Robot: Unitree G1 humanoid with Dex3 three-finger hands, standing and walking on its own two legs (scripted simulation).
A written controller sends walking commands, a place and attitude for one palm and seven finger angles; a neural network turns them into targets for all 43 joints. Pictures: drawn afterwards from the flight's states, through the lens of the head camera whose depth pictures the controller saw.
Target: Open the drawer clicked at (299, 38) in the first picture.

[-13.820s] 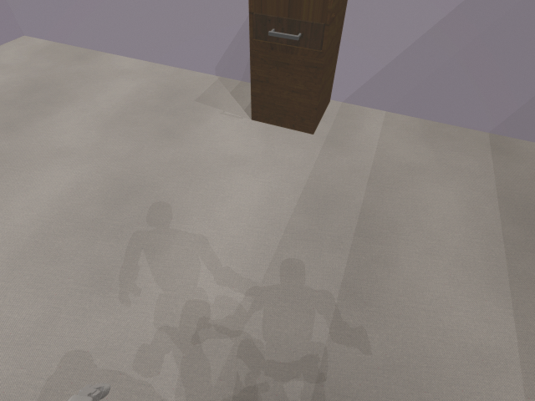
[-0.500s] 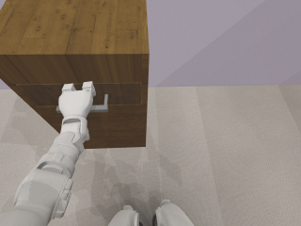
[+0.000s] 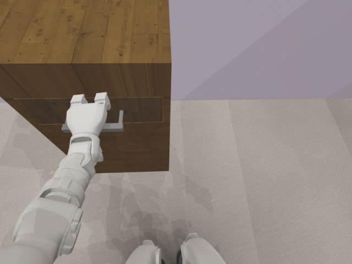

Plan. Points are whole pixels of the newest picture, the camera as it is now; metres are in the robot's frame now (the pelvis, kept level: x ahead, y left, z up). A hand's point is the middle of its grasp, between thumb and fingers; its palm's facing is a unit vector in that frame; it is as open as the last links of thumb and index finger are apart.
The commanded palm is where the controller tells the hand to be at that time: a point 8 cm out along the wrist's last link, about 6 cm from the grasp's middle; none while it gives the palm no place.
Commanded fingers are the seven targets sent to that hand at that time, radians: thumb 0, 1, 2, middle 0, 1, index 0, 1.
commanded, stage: move the hooked fingers above the handle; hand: left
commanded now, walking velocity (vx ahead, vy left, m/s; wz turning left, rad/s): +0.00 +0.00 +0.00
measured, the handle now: (94, 121) +0.50 +0.21 -0.09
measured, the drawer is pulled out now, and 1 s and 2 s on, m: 0.00 0.00 0.00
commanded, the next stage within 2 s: lower the fingers behind the handle in 0.94 s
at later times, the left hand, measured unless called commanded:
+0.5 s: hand (97, 128) +0.46 +0.18 -0.04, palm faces -0.01 -0.04 -1.00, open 13.7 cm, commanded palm +0.43 +0.19 +0.02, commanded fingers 0.00 -0.50 0.30 -0.30 -1.20 -0.30 -1.20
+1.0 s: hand (101, 127) +0.46 +0.17 -0.05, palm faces -0.02 -0.05 -1.00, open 13.7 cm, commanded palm +0.44 +0.18 +0.02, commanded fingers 0.00 -0.50 0.30 -0.30 -1.20 -0.30 -1.20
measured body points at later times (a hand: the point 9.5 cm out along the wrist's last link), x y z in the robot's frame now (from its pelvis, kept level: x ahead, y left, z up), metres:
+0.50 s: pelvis +0.00 +0.00 +0.00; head +0.12 +0.00 +0.43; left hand +0.45 +0.18 +0.01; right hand +0.05 -0.26 -0.14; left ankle -0.02 +0.06 -0.65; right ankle +0.01 -0.07 -0.65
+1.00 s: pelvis +0.00 +0.00 -0.01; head +0.13 +0.00 +0.42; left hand +0.46 +0.17 +0.01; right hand +0.04 -0.27 -0.14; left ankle -0.02 +0.06 -0.65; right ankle +0.01 -0.07 -0.65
